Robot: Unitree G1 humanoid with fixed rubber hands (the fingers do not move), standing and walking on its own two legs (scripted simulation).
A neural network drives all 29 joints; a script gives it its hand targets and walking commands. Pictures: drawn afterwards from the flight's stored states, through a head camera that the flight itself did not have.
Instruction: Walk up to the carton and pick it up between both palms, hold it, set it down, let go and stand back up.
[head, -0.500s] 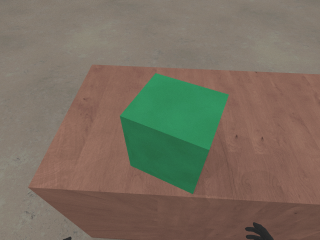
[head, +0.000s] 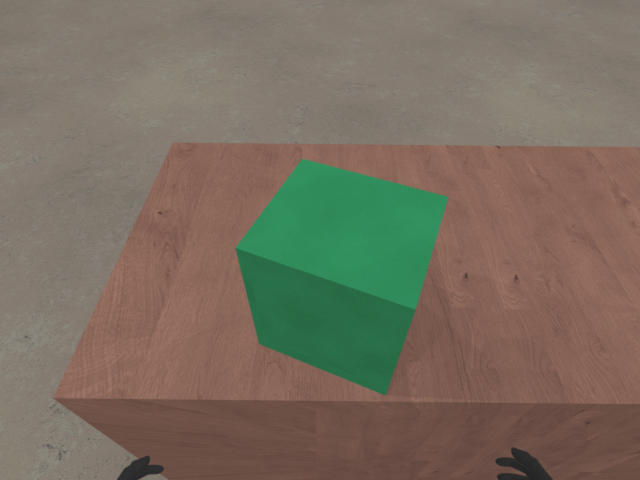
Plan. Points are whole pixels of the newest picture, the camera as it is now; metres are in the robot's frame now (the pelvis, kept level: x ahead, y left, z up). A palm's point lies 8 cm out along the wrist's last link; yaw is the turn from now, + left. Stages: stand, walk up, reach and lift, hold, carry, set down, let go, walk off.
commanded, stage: walk up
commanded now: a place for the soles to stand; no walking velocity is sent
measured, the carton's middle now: (344, 277) +0.37 -0.01 +0.04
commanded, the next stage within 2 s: reach and lift in 1.76 s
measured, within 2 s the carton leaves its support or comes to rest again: neither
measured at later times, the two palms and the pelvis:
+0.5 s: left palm out of the picture +0.07 +0.31 -0.10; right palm out of the picture +0.05 -0.27 -0.09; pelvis -0.07 +0.02 -0.01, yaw -1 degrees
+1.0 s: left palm out of the picture +0.02 +0.26 -0.10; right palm out of the picture -0.03 -0.26 -0.10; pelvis -0.09 +0.01 +0.00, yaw -1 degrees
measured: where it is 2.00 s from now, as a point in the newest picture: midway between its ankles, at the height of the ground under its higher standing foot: outside the picture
